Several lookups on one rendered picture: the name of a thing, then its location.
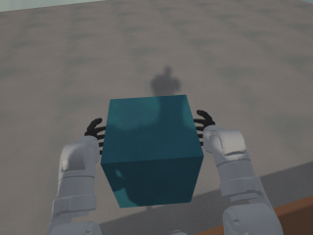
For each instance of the left robot upper arm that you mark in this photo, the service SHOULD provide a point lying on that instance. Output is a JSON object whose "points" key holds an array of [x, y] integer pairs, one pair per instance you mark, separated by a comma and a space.
{"points": [[87, 227]]}

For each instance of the robot right forearm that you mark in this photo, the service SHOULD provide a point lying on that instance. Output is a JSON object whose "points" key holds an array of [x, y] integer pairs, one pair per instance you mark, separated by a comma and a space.
{"points": [[237, 176]]}

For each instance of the robot left hand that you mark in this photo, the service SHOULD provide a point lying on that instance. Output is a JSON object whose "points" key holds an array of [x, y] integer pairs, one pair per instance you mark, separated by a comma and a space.
{"points": [[92, 131]]}

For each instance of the robot left forearm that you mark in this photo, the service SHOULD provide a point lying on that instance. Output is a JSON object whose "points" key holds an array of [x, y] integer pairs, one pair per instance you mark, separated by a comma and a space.
{"points": [[75, 196]]}

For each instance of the right robot upper arm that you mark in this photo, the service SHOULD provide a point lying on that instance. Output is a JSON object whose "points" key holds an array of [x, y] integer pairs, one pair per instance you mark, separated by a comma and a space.
{"points": [[250, 219]]}

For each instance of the robot right hand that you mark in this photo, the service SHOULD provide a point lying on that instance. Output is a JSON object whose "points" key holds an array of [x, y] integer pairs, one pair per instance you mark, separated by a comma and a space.
{"points": [[207, 121]]}

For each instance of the carton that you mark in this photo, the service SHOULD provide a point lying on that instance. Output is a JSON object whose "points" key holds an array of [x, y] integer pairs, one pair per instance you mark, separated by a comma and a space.
{"points": [[152, 153]]}

